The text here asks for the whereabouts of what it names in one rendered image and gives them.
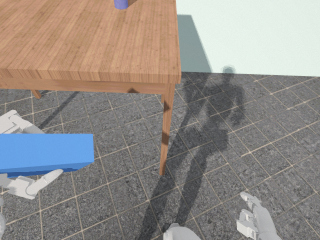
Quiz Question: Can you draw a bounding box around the robot left hand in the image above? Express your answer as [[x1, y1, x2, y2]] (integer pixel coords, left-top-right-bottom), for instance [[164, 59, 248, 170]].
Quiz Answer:
[[0, 110, 63, 200]]

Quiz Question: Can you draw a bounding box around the robot right hand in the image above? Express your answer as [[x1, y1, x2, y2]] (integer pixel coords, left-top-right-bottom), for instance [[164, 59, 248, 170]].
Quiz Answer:
[[236, 191, 277, 240]]

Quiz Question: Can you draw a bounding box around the sponge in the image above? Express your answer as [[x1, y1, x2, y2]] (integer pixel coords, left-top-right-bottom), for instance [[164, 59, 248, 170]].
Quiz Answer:
[[0, 133, 94, 178]]

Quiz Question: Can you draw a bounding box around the robot right thigh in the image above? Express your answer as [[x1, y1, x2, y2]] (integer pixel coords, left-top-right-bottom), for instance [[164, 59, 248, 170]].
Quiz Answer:
[[163, 226, 201, 240]]

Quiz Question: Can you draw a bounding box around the table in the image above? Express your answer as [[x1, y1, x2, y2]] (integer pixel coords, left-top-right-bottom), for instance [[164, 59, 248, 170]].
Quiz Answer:
[[0, 0, 182, 176]]

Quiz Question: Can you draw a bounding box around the robot right shin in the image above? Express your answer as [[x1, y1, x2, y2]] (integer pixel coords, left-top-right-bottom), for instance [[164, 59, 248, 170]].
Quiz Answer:
[[168, 223, 179, 230]]

